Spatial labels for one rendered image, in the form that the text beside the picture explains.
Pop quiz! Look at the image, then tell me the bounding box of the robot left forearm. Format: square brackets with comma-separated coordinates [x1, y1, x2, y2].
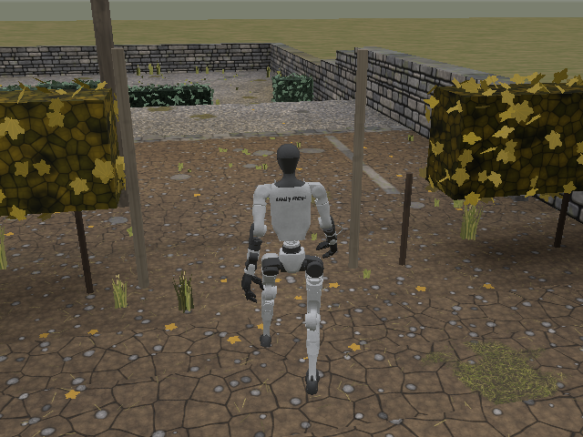
[244, 223, 262, 275]

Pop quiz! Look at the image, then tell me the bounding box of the right robot hand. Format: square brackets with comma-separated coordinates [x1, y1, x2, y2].
[316, 240, 337, 258]

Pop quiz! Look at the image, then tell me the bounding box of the robot right upper arm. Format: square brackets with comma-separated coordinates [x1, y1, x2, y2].
[308, 182, 332, 229]

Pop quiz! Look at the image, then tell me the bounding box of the robot left upper arm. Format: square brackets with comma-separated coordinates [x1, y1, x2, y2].
[252, 184, 271, 237]

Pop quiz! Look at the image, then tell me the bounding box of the humanoid robot head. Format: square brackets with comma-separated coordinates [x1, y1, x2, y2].
[274, 144, 305, 188]

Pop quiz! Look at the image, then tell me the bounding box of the left robot hand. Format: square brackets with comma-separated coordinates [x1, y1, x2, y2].
[241, 273, 264, 303]

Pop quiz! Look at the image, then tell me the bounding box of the robot right forearm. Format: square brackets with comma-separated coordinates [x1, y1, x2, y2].
[323, 215, 337, 245]

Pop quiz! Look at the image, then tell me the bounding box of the robot left shin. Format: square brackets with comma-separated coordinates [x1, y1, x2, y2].
[261, 285, 274, 337]

